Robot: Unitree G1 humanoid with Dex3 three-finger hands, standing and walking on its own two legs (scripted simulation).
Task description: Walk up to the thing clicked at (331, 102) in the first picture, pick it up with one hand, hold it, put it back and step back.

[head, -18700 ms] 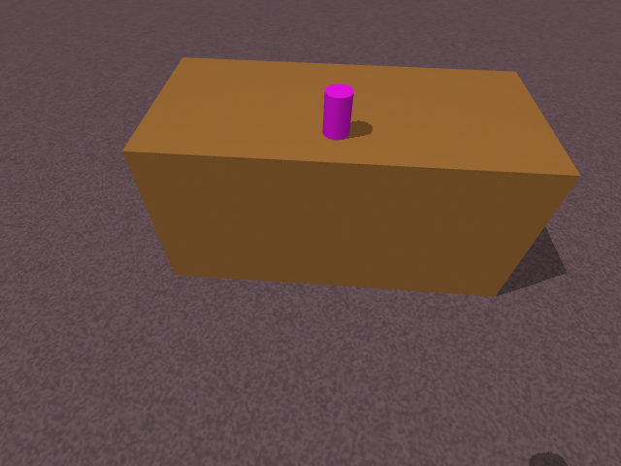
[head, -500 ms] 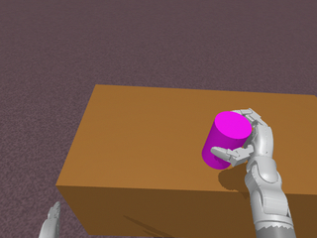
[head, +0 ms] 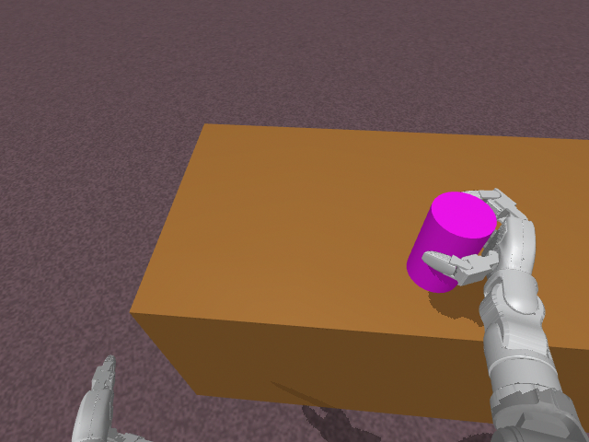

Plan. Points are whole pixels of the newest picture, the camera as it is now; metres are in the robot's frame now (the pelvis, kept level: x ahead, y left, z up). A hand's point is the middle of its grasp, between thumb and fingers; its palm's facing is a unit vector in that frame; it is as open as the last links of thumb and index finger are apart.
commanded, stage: crouch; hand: right
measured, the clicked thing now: (446, 244) +0.39 -0.19 +0.05
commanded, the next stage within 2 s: lower in 0.64 s
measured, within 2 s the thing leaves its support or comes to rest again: rests again in 1.64 s
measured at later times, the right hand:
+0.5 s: hand (470, 228) +0.44 -0.24 +0.03, palm faces +0.26 +0.97 +0.03, open 11.3 cm
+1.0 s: hand (465, 238) +0.45 -0.25 -0.02, palm faces +0.26 +0.96 +0.02, open 11.3 cm
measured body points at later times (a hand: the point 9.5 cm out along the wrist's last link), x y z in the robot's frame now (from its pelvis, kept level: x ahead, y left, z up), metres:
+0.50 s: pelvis +0.00 -0.01 -0.03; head +0.07 -0.04 +0.41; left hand +0.15 +0.26 -0.07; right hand +0.42 -0.29 +0.03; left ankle +0.01 +0.13 -0.73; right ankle +0.03 -0.14 -0.73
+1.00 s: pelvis +0.00 -0.01 -0.06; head +0.09 -0.05 +0.38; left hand +0.15 +0.25 -0.07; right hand +0.43 -0.31 -0.02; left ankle +0.01 +0.13 -0.73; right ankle +0.03 -0.14 -0.73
